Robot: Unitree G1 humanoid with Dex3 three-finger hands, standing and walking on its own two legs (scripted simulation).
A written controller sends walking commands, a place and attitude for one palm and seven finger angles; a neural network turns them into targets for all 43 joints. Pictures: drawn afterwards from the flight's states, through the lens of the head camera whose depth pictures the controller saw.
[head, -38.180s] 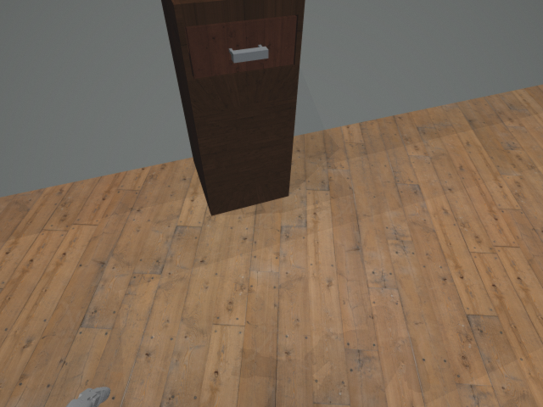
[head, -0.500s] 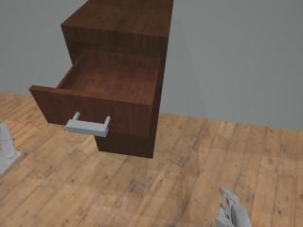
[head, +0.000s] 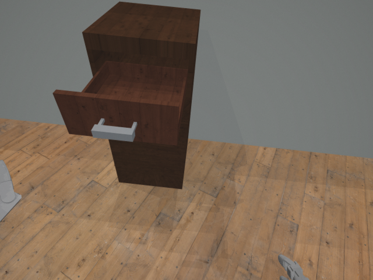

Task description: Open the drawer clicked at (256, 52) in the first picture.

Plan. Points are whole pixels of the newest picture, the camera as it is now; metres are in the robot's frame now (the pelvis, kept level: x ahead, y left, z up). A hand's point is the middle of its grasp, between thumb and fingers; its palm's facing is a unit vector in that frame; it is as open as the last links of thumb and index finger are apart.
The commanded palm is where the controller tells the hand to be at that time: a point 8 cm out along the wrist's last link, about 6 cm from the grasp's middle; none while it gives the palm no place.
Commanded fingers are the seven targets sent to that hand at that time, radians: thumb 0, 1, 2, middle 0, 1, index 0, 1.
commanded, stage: stop stepping back and stand still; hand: left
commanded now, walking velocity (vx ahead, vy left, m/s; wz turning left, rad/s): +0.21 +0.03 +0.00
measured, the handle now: (116, 128) +0.53 +0.23 +0.02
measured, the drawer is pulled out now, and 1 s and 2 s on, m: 0.30 0.30 0.30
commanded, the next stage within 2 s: let the arm hang, fingers relaxed in 0.96 s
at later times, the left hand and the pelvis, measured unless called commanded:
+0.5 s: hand (12, 195) +0.18 +0.26 +0.20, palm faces +0.41 -0.80 -0.44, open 7.4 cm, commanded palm +0.12 +0.29 +0.20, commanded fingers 0.00 0.90 0.90 -0.20 -0.30 -0.20 -0.30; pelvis -0.01 +0.01 +0.00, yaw -1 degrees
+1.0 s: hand (43, 187) +0.21 +0.24 +0.18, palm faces +0.34 -0.82 -0.46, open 7.4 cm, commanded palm +0.14 +0.28 +0.20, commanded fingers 0.00 0.90 0.90 -0.20 -0.30 -0.20 -0.30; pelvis +0.01 +0.01 +0.00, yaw -1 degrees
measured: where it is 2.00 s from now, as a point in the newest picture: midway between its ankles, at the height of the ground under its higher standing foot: outside the picture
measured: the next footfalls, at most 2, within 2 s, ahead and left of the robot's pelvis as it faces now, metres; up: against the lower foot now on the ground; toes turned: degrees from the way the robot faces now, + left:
right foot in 0.02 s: +0.03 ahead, -0.11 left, +0.00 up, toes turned -3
right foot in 0.54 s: +0.05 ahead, -0.11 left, +0.00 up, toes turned -6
